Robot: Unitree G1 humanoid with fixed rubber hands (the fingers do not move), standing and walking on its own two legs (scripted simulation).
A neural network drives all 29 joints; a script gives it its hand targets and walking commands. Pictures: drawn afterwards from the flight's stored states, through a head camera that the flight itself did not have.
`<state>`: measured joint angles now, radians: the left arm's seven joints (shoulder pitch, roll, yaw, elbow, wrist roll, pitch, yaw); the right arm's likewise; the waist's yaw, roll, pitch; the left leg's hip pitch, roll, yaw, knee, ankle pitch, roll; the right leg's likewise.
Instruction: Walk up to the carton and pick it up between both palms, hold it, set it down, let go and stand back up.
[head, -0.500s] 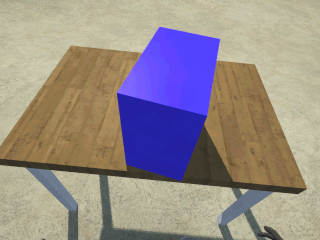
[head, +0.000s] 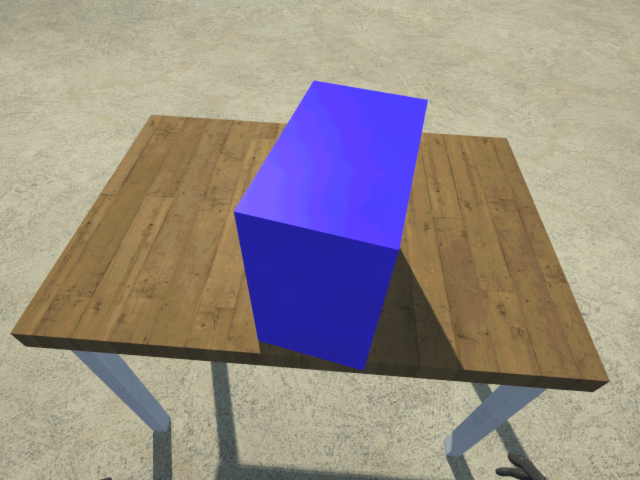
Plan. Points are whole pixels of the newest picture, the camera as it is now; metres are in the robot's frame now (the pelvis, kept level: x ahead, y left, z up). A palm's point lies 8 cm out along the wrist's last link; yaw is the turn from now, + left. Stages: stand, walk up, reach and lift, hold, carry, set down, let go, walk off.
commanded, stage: walk up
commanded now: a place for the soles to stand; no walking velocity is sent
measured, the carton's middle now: (338, 226) +0.47 -0.02 +0.03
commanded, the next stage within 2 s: none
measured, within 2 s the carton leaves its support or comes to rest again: neither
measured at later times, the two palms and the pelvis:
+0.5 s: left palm out of the picture +0.09 +0.29 -0.15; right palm out of the picture -0.02 -0.33 -0.12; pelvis -0.05 -0.01 -0.03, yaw -1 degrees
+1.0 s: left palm out of the picture +0.10 +0.27 -0.12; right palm out of the picture +0.06 -0.33 -0.12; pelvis -0.03 -0.03 -0.01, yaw -3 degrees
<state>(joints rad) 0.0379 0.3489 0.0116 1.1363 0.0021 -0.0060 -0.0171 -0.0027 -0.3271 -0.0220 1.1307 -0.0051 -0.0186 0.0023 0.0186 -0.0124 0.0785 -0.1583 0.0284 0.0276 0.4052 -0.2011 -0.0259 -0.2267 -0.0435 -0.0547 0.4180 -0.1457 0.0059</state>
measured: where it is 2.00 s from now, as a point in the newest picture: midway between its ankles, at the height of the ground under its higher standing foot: outside the picture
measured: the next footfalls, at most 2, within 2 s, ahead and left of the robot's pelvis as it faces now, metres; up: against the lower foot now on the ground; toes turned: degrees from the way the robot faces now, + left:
none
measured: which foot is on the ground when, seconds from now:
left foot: down 0.00-1.00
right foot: down 0.00-1.00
